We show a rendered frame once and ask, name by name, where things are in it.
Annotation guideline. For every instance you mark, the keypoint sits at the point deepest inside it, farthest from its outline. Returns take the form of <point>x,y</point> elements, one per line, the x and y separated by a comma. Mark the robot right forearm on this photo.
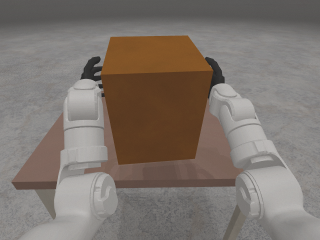
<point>250,148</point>

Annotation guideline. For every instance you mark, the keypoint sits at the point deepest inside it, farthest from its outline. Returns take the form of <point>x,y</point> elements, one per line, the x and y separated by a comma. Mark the robot right hand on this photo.
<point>217,77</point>

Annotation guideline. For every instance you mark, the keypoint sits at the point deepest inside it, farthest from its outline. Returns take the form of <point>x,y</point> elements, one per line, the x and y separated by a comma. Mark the table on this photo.
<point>212,166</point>

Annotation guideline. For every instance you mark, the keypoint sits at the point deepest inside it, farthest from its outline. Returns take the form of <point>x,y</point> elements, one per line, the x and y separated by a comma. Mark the carton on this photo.
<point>156,90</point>

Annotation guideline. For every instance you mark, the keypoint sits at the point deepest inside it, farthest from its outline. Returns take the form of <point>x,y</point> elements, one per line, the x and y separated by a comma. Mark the right robot upper arm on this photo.
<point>272,196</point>

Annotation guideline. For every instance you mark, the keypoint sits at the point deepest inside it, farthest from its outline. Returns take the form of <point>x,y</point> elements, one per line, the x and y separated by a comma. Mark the robot left hand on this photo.
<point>89,71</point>

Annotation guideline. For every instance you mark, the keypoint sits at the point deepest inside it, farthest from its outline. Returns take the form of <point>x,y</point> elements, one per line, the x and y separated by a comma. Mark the robot left forearm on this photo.
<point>83,125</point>

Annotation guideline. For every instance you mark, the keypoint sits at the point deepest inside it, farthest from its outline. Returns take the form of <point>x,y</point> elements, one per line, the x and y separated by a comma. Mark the left robot upper arm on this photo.
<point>82,203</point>

